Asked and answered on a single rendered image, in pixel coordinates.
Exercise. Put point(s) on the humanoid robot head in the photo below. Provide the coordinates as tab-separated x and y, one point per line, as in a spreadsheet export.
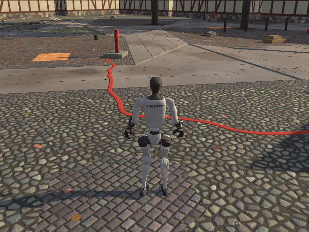
155	84

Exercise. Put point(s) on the left robot thigh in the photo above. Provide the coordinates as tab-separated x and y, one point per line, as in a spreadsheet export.
145	147

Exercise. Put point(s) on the robot right upper arm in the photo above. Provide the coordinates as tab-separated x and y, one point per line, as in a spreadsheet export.
173	110

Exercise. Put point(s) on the right robot hand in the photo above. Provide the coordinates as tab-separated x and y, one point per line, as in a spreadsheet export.
180	135

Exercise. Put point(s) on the robot right forearm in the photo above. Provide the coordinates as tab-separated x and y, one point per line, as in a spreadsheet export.
179	125

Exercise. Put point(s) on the left robot hand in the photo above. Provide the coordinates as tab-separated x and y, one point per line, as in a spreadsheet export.
126	134

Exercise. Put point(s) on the robot left upper arm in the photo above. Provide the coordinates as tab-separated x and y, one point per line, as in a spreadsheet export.
137	108

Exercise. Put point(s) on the robot left forearm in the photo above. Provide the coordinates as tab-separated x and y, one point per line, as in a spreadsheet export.
130	126

